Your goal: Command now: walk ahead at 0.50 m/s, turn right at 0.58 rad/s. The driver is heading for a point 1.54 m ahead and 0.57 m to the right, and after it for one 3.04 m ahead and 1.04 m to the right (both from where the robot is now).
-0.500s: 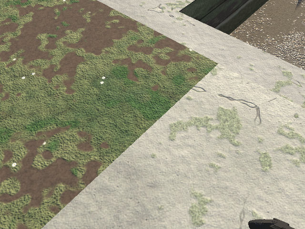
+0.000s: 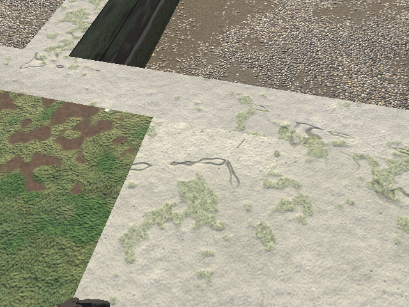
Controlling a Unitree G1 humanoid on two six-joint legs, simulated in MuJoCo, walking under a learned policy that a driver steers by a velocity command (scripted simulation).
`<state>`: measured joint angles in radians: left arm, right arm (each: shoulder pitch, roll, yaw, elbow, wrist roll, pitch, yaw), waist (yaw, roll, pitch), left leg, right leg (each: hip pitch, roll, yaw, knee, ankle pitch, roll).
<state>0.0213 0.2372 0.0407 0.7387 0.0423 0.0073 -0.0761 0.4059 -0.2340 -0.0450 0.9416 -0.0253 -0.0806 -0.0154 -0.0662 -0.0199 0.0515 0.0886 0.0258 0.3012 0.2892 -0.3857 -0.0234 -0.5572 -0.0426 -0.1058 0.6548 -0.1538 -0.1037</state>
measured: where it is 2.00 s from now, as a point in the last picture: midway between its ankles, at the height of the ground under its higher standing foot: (310, 167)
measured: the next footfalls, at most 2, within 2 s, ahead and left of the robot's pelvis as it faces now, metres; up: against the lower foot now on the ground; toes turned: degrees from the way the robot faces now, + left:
right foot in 0.04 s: +0.18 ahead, -0.08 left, +0.00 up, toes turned -7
left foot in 0.58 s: +0.52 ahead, +0.02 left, +0.00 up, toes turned -22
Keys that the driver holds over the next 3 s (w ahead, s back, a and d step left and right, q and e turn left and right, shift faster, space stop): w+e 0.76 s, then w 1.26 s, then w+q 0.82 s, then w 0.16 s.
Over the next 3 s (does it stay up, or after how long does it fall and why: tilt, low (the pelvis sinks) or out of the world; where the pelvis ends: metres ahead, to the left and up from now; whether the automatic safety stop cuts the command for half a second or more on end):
stays up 1.08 -0.44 0.00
